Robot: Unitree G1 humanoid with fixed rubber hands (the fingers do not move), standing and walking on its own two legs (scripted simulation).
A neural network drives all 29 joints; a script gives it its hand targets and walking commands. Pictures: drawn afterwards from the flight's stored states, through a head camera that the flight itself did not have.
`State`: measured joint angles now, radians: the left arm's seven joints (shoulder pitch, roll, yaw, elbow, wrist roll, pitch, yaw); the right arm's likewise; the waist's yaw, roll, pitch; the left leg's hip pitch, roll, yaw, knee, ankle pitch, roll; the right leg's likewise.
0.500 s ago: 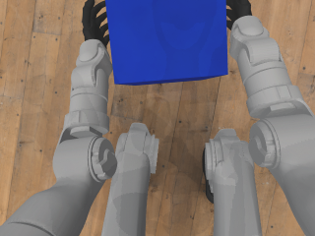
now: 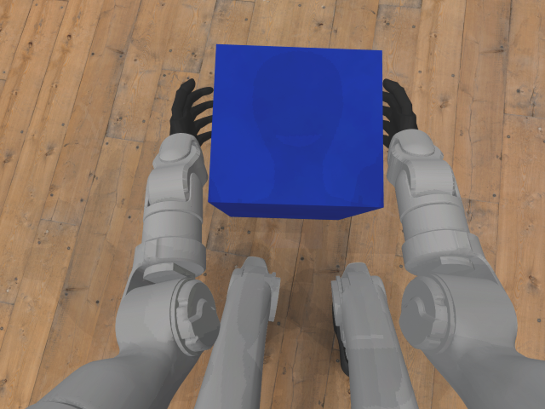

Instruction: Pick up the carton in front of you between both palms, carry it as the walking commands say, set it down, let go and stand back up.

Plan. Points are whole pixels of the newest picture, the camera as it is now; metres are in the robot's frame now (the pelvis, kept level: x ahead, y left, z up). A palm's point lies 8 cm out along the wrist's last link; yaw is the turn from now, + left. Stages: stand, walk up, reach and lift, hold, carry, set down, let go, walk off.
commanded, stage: reach and lift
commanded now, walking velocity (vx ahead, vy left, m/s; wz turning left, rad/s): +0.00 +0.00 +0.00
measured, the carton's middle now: (290, 151) +0.48 +0.03 -0.13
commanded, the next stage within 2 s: none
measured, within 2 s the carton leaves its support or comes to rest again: neither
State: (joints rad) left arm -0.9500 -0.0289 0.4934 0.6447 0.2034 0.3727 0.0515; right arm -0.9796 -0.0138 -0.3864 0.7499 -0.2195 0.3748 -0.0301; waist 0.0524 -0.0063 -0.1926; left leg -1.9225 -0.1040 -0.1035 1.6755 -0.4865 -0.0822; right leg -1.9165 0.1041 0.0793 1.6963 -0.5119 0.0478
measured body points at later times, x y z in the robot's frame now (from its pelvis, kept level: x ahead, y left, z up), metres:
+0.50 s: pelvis +0.05 +0.00 +0.14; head +0.17 +0.00 +0.57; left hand +0.44 +0.17 +0.10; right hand +0.44 -0.14 +0.09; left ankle +0.11 +0.14 -0.48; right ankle +0.10 -0.12 -0.48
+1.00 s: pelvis +0.10 +0.01 +0.25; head +0.10 +0.01 +0.70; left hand +0.41 +0.16 +0.25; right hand +0.40 -0.14 +0.23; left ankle +0.11 +0.14 -0.48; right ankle +0.10 -0.12 -0.48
